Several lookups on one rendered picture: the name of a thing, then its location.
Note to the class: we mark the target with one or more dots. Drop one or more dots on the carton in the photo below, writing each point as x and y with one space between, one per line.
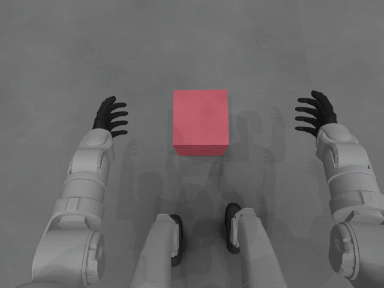
200 122

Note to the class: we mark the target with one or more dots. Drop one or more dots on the left robot foot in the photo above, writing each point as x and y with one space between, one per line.
175 260

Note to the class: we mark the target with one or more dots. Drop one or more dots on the robot right forearm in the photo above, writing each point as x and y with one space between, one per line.
355 196

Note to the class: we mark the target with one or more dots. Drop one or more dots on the robot right hand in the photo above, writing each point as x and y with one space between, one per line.
324 113

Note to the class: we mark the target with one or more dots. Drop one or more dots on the left robot upper arm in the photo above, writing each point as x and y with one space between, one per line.
69 258

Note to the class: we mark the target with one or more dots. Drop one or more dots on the right robot upper arm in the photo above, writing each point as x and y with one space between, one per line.
356 252

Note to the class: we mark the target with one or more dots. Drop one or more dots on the robot left hand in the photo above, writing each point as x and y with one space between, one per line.
104 116

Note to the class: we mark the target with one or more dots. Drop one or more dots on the right robot foot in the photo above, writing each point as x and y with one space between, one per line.
231 210

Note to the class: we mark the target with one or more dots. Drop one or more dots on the robot foot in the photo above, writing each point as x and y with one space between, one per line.
231 210
175 260

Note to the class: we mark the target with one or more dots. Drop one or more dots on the robot left forearm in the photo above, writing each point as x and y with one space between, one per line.
80 205

